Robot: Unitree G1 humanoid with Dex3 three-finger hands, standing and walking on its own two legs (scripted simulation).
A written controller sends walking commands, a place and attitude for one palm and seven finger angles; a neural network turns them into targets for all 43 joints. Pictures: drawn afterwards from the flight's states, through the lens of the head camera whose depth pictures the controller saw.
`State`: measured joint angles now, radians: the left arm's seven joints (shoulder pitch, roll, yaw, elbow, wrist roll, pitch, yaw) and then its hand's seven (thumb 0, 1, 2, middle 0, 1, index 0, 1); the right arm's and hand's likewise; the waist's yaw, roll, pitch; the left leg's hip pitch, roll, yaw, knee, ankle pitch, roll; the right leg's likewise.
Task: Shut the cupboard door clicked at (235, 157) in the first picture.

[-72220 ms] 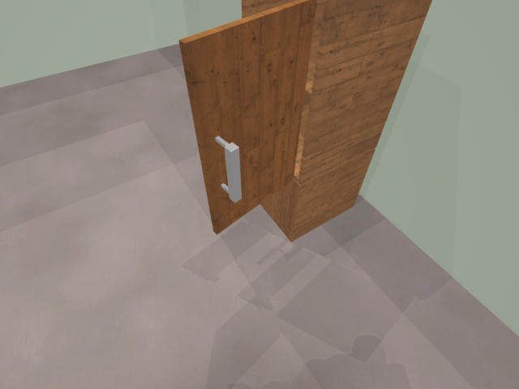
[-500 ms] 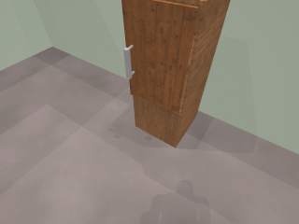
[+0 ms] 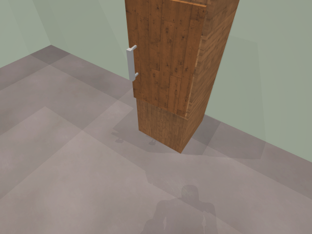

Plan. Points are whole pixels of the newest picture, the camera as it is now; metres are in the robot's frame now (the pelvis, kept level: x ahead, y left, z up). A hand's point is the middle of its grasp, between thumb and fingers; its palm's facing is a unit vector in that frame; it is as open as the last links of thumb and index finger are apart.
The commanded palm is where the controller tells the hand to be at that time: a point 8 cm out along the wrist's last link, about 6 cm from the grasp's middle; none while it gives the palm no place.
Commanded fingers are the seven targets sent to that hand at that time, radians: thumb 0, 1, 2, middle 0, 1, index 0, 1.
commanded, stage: look to check the result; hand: left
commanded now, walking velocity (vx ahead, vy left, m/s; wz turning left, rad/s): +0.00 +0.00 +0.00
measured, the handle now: (133, 63) +0.91 +0.17 -0.07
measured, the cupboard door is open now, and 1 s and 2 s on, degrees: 5 5 5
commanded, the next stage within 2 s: walk to a spot facing it in 0.40 s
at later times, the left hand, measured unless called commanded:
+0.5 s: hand out of the picture +0.01 +0.16 -0.18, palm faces +0.02 -0.98 -0.19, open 7.4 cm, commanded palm none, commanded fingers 0.00 0.90 0.90 -0.20 -0.30 -0.20 -0.30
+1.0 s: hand out of the picture +0.02 +0.22 -0.19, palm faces +0.25 -0.94 -0.24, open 7.4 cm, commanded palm none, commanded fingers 0.00 0.90 0.90 -0.20 -0.30 -0.20 -0.30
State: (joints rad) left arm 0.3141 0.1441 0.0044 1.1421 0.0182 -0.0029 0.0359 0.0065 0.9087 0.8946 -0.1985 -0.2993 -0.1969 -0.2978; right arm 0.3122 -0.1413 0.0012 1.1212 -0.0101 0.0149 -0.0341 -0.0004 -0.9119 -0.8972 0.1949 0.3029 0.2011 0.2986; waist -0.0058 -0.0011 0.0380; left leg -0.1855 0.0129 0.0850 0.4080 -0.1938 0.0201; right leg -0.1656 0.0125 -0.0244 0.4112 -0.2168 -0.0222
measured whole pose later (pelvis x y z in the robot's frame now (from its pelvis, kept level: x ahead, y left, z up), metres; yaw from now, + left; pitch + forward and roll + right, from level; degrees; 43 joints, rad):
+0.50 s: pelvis +0.01 -0.01 +0.00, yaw +0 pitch -2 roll +0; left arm 0.28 0.15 0.00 1.14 0.02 -0.01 0.03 0.00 0.91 0.89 -0.20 -0.30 -0.20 -0.30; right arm 0.27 -0.15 0.01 1.12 -0.01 0.01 -0.04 0.00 -0.91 -0.90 0.20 0.30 0.20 0.30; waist 0.00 0.00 0.04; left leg -0.15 0.02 0.08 0.38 -0.20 0.01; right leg -0.13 0.02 -0.03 0.39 -0.23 -0.03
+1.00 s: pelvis +0.00 +0.01 -0.01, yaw +13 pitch +0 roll +0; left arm 0.17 0.22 0.08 0.98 0.03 0.06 0.03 0.01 0.91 0.89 -0.20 -0.30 -0.20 -0.30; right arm 0.24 -0.19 -0.04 0.98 -0.03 0.04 -0.02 0.00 -0.91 -0.90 0.20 0.30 0.20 0.30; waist -0.02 -0.04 0.10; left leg -0.33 -0.03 0.03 0.58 -0.26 0.05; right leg -0.42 -0.06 -0.05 1.03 -0.44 0.02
